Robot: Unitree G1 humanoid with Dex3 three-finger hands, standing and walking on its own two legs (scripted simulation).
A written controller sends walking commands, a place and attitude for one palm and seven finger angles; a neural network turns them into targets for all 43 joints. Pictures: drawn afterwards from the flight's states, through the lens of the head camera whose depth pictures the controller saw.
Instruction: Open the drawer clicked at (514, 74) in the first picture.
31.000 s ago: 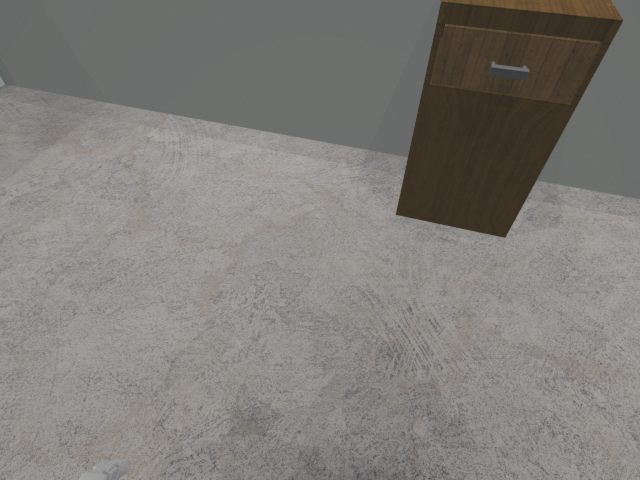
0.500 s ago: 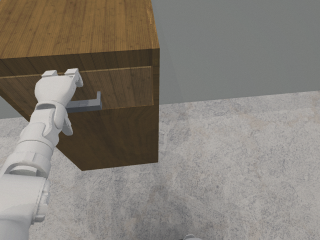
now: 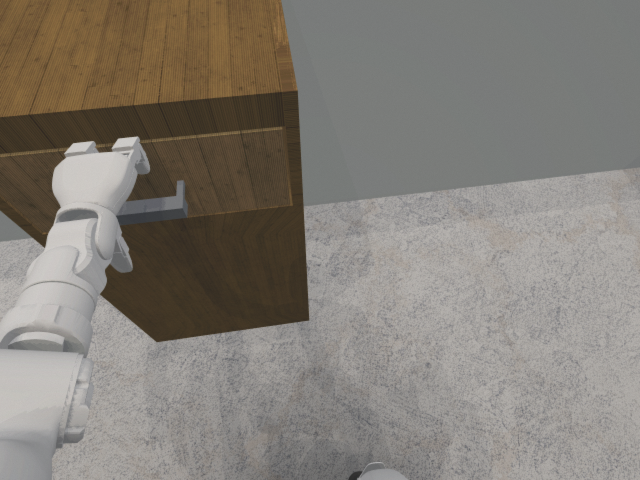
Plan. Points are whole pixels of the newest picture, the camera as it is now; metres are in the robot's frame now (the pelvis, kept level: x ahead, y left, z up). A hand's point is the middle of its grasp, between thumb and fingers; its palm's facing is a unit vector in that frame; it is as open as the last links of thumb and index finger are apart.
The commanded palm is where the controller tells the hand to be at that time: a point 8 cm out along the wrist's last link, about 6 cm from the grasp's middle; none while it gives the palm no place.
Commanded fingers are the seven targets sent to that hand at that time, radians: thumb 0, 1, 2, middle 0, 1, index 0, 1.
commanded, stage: re-aim the fingers above the handle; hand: left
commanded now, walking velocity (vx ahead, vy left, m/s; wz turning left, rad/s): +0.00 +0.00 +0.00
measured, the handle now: (150, 199) +0.52 +0.26 -0.02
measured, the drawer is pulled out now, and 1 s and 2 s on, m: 0.00 0.00 0.00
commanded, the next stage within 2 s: lower the fingers behind the handle in 1.54 s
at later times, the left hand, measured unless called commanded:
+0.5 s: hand (121, 203) +0.46 +0.26 +0.04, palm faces -0.04 -0.01 -1.00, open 13.8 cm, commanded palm +0.44 +0.25 +0.10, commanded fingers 0.00 -0.50 0.30 -0.30 -1.20 -0.30 -1.20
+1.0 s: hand (123, 208) +0.46 +0.26 +0.04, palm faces -0.05 -0.02 -1.00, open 13.8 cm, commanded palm +0.44 +0.26 +0.10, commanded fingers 0.00 -0.50 0.30 -0.30 -1.20 -0.30 -1.20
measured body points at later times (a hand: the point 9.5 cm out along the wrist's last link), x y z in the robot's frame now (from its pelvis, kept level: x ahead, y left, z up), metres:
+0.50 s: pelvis +0.00 +0.00 +0.00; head +0.09 -0.01 +0.44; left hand +0.46 +0.26 +0.10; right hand +0.03 -0.28 -0.13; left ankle -0.05 +0.08 -0.71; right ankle +0.01 -0.11 -0.71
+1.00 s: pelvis +0.00 +0.00 +0.00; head +0.09 +0.00 +0.44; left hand +0.46 +0.26 +0.09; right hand +0.04 -0.27 -0.13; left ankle -0.05 +0.08 -0.71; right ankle +0.01 -0.11 -0.71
